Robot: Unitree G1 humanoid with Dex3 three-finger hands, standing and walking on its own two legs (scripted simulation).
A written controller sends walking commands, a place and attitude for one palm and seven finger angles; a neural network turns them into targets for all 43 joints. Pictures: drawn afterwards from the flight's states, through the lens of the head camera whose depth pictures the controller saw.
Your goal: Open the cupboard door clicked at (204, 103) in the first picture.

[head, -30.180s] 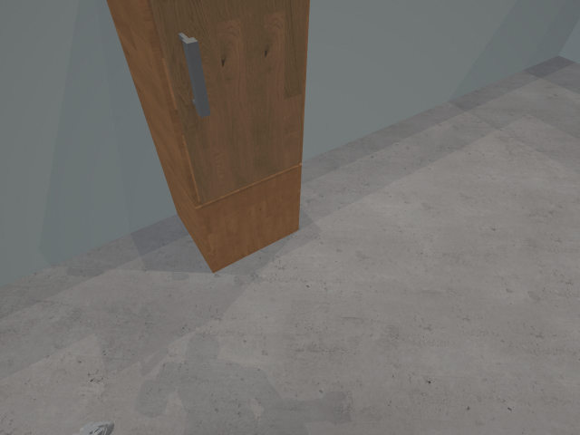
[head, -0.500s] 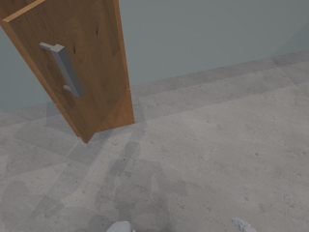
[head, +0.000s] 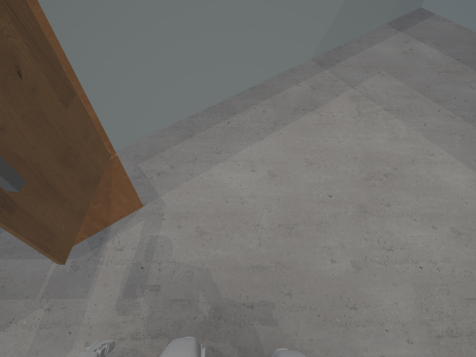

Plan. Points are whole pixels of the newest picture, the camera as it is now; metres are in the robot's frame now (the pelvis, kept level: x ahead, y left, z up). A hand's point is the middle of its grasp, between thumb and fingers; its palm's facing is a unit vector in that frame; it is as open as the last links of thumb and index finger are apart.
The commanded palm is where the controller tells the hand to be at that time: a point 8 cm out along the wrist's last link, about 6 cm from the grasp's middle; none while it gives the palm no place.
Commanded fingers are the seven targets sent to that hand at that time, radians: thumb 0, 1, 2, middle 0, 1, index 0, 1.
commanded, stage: walk to a spot facing it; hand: left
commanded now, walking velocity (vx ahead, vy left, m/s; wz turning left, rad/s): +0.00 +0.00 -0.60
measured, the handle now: out of the picture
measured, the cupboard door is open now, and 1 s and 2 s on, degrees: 49 49 49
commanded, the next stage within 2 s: turn to face it in 1.78 s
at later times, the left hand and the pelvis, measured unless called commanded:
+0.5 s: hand (166, 334) +0.17 +0.15 -0.15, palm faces -0.28 -0.93 -0.23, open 7.4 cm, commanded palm none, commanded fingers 0.00 0.90 0.90 -0.20 -0.30 -0.20 -0.30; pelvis +0.04 -0.03 +0.01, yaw -18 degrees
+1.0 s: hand (273, 216) +0.43 -0.06 -0.15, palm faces -0.58 -0.78 -0.24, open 7.4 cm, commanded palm none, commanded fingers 0.00 0.90 0.90 -0.20 -0.30 -0.20 -0.30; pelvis +0.18 -0.13 -0.01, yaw -35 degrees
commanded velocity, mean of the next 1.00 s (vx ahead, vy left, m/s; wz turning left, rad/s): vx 0.28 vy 0.00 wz -0.50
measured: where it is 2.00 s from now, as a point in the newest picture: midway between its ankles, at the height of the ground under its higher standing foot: (340, 269)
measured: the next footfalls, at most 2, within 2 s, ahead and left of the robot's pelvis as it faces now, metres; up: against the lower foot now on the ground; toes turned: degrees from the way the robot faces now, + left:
left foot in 0.06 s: +0.06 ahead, +0.14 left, +0.00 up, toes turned +0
right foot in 0.32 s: +0.04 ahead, -0.15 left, +0.00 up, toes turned -16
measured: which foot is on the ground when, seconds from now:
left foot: up 0.00-0.04, down 0.06-0.32, up 0.34-0.58, down 0.60-0.94, up 0.96-1.00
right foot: down 0.00-0.06, up 0.08-0.30, down 0.32-0.60, up 0.62-0.94, down 0.96-1.00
